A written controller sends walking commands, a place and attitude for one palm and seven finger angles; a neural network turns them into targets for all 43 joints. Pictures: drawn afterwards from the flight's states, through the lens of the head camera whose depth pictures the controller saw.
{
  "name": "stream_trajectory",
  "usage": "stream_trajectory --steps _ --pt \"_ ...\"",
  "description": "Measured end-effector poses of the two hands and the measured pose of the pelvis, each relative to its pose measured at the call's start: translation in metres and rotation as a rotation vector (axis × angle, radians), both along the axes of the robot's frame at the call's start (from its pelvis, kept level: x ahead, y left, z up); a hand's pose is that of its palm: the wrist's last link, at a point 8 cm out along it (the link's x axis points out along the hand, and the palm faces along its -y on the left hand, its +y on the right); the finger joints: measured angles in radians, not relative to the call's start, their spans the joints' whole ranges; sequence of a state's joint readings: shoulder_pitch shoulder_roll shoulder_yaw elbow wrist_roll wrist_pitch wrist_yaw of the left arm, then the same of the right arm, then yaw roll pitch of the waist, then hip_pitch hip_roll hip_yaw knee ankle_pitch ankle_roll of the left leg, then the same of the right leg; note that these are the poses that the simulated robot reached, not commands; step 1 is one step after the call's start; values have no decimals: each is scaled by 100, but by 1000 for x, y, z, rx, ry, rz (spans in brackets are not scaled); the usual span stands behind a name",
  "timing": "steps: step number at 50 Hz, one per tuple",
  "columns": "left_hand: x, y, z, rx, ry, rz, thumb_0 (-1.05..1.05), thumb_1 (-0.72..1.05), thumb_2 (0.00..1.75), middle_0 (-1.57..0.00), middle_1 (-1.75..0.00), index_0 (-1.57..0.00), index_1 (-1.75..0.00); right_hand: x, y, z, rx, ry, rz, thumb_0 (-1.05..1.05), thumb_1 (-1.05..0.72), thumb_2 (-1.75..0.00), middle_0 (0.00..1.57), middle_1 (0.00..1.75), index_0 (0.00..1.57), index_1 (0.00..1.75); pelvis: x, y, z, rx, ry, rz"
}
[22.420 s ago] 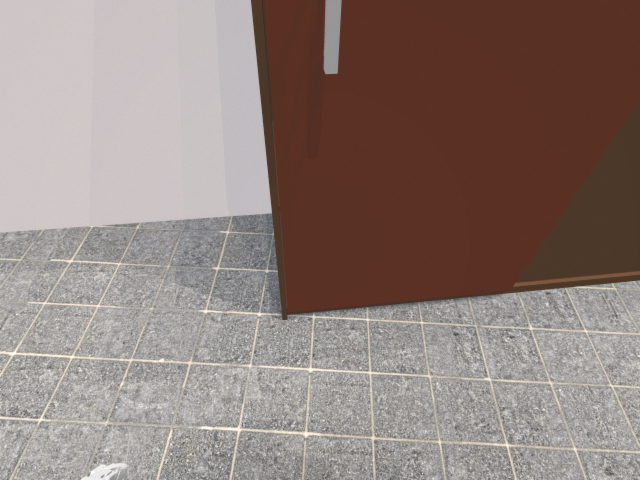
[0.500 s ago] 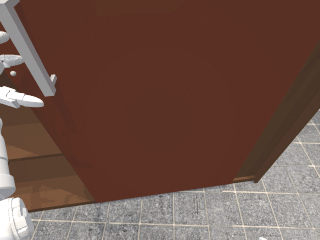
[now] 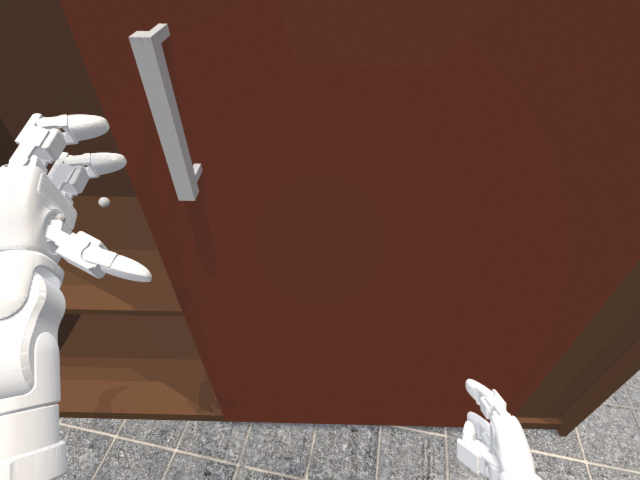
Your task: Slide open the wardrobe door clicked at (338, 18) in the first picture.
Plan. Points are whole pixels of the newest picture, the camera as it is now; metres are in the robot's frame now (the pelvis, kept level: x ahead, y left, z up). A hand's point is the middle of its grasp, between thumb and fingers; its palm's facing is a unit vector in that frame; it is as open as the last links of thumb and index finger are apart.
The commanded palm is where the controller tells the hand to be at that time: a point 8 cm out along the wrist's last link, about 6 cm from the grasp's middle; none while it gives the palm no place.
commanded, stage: slip the hand off the handle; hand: left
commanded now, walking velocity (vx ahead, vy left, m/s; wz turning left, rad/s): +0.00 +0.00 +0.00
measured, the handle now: (175, 118) +0.43 +0.24 +0.27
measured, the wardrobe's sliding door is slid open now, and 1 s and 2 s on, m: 0.63 0.63 0.63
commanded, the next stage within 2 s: draw the hand back to the body in 0.08 s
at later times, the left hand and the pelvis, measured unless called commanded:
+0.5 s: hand (84, 250) +0.23 +0.25 +0.24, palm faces +0.16 -0.99 -0.04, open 14.7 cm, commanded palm +0.20 +0.29 +0.23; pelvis -0.01 +0.00 +0.00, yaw +0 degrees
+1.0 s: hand (69, 320) +0.18 +0.25 +0.20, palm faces +0.51 -0.82 -0.26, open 12.8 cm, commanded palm +0.14 +0.29 +0.20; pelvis -0.03 -0.02 +0.00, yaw +1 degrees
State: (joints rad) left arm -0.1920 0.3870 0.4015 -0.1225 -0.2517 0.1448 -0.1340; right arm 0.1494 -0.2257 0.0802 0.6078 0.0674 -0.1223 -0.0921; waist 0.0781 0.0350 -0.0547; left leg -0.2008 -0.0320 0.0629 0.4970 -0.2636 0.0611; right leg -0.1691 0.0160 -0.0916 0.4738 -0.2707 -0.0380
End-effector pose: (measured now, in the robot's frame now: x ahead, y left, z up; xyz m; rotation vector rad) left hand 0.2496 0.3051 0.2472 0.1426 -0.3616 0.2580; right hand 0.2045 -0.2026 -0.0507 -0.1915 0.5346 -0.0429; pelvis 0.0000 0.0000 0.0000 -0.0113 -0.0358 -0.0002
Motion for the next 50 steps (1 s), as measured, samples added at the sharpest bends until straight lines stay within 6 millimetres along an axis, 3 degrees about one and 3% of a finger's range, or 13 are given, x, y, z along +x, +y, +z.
stream_trajectory --steps 5,11,16,20,27,32,37,43,50 --pt "-12 -1 -1 -6 7 14 -1 -56 20 -25 -116 -25 -115 2 9 -3 -12 20 30 2 -90 -90 20 30 21 30 -1 2 0 -2 -13 14" --pt "-10 -2 3 2 5 8 -1 -56 20 -25 -116 -25 -115 -10 8 -8 -14 54 16 2 -90 -90 20 30 21 30 -4 2 1 -1 -20 11" --pt "-8 -1 -8 -62 188 -87 -1 -55 20 -25 -116 -25 -115 -20 -1 -10 8 69 -36 2 -90 -90 20 30 21 30 -5 2 3 0 -34 2" --pt "-22 -5 -13 -84 277 -124 -2 -55 20 -25 -115 -25 -115 -20 -8 -5 18 28 -48 2 -90 -90 20 30 21 30 -6 2 3 1 -50 0" --pt "-59 -2 -13 -105 210 -73 -2 -55 20 -25 -115 -25 -115 -12 -13 10 7 -42 -15 2 -90 -90 20 30 20 30 -15 -3 2 1 -69 11" --pt "-71 -8 -25 -109 243 -47 -2 -55 20 -25 -115 -25 -115 -10 -12 15 0 -74 8 2 -90 -90 20 30 20 30 -24 -8 1 3 -84 24" --pt "-82 -21 -22 -42 212 -45 -2 -50 22 -25 -113 -25 -112 -14 -9 16 9 -100 26 2 -90 -90 20 30 20 30 -30 -13 1 3 -91 22" --pt "-102 -16 -25 109 76 197 -1 -36 29 -25 -104 -25 -104 -36 -16 1 9 -26 42 2 -90 -90 20 30 21 30 -36 -18 3 -1 -81 11" --pt "-114 -18 -41 156 71 273 -1 -13 40 -24 -91 -24 -90 -68 -35 -29 -25 145 -2 2 -90 -90 20 30 21 30 -31 -19 5 0 -81 13"
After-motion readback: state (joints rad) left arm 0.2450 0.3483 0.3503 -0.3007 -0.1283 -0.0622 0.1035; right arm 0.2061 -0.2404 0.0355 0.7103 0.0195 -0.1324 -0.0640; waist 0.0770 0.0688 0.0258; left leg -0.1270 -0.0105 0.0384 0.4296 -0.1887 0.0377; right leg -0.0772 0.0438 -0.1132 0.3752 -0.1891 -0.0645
